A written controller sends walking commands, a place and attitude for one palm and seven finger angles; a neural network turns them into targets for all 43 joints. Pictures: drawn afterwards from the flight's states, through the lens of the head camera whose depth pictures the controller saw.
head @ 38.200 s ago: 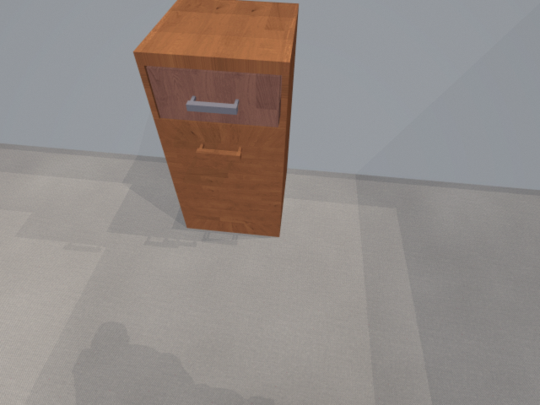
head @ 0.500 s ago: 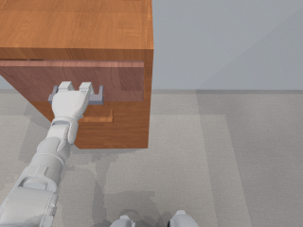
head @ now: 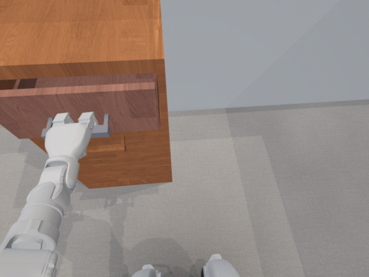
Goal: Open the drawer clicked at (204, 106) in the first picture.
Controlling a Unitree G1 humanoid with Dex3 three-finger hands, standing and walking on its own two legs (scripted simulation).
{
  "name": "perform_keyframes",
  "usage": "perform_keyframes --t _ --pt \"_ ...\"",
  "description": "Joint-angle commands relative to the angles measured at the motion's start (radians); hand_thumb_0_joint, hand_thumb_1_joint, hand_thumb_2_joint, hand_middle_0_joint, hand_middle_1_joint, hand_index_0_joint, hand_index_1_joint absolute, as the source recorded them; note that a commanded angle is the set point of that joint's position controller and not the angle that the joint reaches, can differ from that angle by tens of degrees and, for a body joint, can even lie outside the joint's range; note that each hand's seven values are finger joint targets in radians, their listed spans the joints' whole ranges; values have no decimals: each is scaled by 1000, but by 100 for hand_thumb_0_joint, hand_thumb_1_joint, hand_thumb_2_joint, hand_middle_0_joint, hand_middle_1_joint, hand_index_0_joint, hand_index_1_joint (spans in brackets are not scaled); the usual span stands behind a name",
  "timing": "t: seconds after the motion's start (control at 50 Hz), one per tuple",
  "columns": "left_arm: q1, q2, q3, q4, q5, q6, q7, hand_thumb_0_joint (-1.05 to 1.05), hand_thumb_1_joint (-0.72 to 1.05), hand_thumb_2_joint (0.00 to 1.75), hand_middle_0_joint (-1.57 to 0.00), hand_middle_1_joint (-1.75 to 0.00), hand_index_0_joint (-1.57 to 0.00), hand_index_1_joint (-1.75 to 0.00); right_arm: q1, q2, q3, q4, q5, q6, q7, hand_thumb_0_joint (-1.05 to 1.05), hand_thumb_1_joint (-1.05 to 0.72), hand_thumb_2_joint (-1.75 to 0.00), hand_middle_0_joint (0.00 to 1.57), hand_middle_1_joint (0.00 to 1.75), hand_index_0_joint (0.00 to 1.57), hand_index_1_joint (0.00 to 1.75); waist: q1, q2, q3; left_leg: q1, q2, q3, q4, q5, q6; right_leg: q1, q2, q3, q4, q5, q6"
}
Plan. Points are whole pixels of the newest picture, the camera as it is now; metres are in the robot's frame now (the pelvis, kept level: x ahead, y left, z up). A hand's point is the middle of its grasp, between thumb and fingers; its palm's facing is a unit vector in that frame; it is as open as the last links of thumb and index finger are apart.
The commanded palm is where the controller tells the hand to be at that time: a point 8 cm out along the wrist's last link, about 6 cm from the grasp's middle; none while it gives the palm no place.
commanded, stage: pull the drawer open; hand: left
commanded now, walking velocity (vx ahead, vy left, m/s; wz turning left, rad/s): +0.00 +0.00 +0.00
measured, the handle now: (78, 126) +0.47 +0.25 -0.01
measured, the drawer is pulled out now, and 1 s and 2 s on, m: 0.04 0.27 0.30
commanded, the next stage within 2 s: open the thumb to release the handle in 1.42 s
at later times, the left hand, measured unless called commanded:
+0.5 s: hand (74, 198) +0.30 +0.23 -0.03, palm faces -0.04 -0.11 -0.99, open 5.8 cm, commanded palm +0.25 +0.23 +0.01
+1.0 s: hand (66, 259) +0.18 +0.22 -0.03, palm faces -0.06 -0.11 -0.99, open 5.9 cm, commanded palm +0.14 +0.23 +0.01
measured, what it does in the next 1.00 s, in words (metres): stands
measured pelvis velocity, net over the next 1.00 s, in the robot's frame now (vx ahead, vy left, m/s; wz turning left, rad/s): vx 0.01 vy -0.02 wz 0.02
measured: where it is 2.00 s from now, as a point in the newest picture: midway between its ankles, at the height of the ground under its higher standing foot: outside the picture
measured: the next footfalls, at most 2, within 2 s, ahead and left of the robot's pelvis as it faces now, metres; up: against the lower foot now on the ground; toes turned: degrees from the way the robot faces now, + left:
none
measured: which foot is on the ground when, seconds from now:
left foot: down 0.00-1.00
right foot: down 0.00-1.00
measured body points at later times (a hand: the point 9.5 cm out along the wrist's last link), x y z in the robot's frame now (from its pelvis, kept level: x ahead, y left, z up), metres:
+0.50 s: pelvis +0.01 +0.00 +0.01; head +0.09 +0.01 +0.45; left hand +0.29 +0.23 +0.02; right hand +0.18 -0.24 -0.09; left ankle -0.04 +0.09 -0.68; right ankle +0.01 -0.13 -0.68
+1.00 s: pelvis +0.01 -0.02 +0.00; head +0.07 -0.03 +0.44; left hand +0.18 +0.22 +0.02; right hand +0.20 -0.24 -0.10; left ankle -0.04 +0.09 -0.68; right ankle +0.01 -0.13 -0.68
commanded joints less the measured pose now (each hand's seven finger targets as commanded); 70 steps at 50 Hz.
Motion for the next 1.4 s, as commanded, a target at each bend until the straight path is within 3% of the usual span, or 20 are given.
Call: perform_keyframes --t 0.0,0.08,0.1,0.16,0.2,0.26,0.28,0.34,0.42,0.5,0.54,0.58,0.6,0.66,0.8,0.96,1.06,1.18,1.26,1.38 --pt "18 142 34 -208 -16 3 66 0 90 90 -40 -135 -40 -135 24 -149 -52 -107 2 -28 0 0 -90 -90 20 30 20 30 85 1 -381 246 -12 -37 -99 604 -7 332 16 -58 -51 446 -67" --pt "130 145 56 -311 -21 43 94 0 90 90 -40 -135 -40 -135 1 -154 -58 -119 0 -35 7 0 -90 -90 20 30 20 30 102 8 -410 297 -6 -48 -105 681 -10 364 13 -58 -48 486 -69" --pt "166 114 34 -327 -20 56 99 0 90 90 -40 -135 -40 -135 -3 -148 -59 -124 3 -37 10 0 -90 -90 20 30 20 30 97 1 -406 318 -4 -47 -106 694 -11 362 13 -59 -54 492 -64" --pt "241 101 32 -364 -32 88 105 0 90 90 -40 -135 -40 -135 -28 -149 -56 -134 6 -47 12 0 -90 -90 20 30 20 30 96 -19 -344 317 -3 -48 -116 677 -13 366 12 -64 -65 491 -63" --pt "284 97 29 -427 -31 97 106 0 90 90 -40 -135 -40 -135 -47 -146 -50 -150 5 -53 14 0 -90 -90 20 30 20 30 104 6 -347 346 1 -56 -124 715 -16 367 8 -65 -62 499 -62" --pt "384 89 35 -465 -36 118 108 0 90 90 -40 -135 -40 -135 -74 -140 -44 -167 7 -66 15 0 -90 -90 20 30 20 30 115 -14 -314 345 -2 -54 -124 704 -19 379 8 -68 -65 502 -62" --pt "401 76 23 -508 -36 117 108 0 90 90 -40 -135 -40 -135 -85 -138 -42 -177 5 -71 16 0 -90 -90 20 30 20 30 117 24 -317 364 0 -64 -126 741 -22 370 5 -70 -59 503 -64" --pt "479 26 -18 -559 -28 128 112 0 90 90 -40 -135 -40 -135 -113 -129 -35 -196 4 -81 25 0 -90 -90 20 30 20 30 113 25 -295 395 8 -72 -119 753 -28 329 8 -81 -57 467 -61" --pt "570 34 2 -604 -27 129 119 0 90 90 -40 -135 -40 -135 -135 -123 -28 -220 2 -95 26 0 -90 -90 20 30 20 30 119 -17 -273 370 -2 -70 -111 699 -28 345 11 -81 -50 461 -60" --pt "665 15 -13 -694 -8 123 132 0 90 90 -40 -135 -40 -135 -170 -112 -16 -246 -1 -106 34 0 -90 -90 20 30 20 30 136 44 -276 405 0 -81 -101 746 -36 317 9 -81 -30 449 -64" --pt "702 -18 -40 -738 -11 123 135 0 90 90 -40 -135 -40 -135 -181 -109 -16 -253 -4 -111 41 0 -90 -90 20 30 20 30 132 34 -275 407 3 -81 -92 740 -36 306 9 -85 -30 445 -62" --pt "787 15 3 -766 -17 116 140 0 90 90 -40 -135 -40 -135 -191 -106 -12 -263 -4 -119 40 0 -90 -90 20 30 20 30 148 19 -271 390 -2 -77 -87 737 -35 340 10 -73 -26 484 -66" --pt "819 4 -6 -783 -17 113 144 0 90 90 -40 -135 -40 -135 -194 -103 -7 -265 -7 -121 42 0 -90 -90 20 30 20 30 144 -2 -292 391 -5 -74 -82 728 -33 349 7 -71 -21 499 -62" --pt "895 -15 -17 -821 -14 103 150 0 90 90 -40 -135 -40 -135 -213 -97 -2 -274 -8 -127 47 0 -90 -90 20 30 20 30 145 -6 -241 356 -9 -69 -79 665 -35 333 9 -66 -18 476 -67" --pt "1078 18 45 -887 -11 65 183 0 90 90 -40 -135 -40 -135 -234 -85 7 -289 -17 -137 49 0 -90 -90 20 30 20 30 166 -6 -235 308 -26 -57 -63 573 -32 343 6 -42 -1 480 -72" --pt "1179 28 79 -912 -9 25 204 0 90 90 -40 -135 -40 -135 -260 -75 3 -289 -25 -136 45 0 -90 -90 20 30 20 30 168 -13 -191 244 -43 -44 -35 442 -27 305 8 -21 11 429 -80" --pt "1260 40 111 -928 -17 2 203 0 90 90 -40 -135 -40 -135 -280 -64 3 -294 -28 -134 41 0 -90 -90 20 30 20 30 185 -14 -173 211 -53 -39 -30 378 -24 301 5 -13 14 392 -84" --pt "1363 49 134 -961 -35 -23 191 0 90 90 -40 -135 -40 -135 -295 -53 3 -304 -31 -133 42 0 -90 -90 20 30 20 30 201 -18 -193 208 -50 -37 -20 386 -19 292 2 -10 22 380 -87" --pt "1322 44 132 -953 -29 -38 189 0 90 90 -40 -135 -40 -135 -292 -54 1 -302 -33 -129 40 0 -90 -90 20 30 20 30 189 -25 -153 172 -57 -36 -4 321 -17 257 -1 -10 25 333 -85" --pt "1281 75 171 -962 -27 -38 199 0 90 90 -40 -135 -40 -135 -290 -58 -2 -304 -35 -124 34 0 -90 -90 20 30 20 30 187 -15 -177 166 -56 -36 7 315 -16 241 -1 -6 34 326 -85"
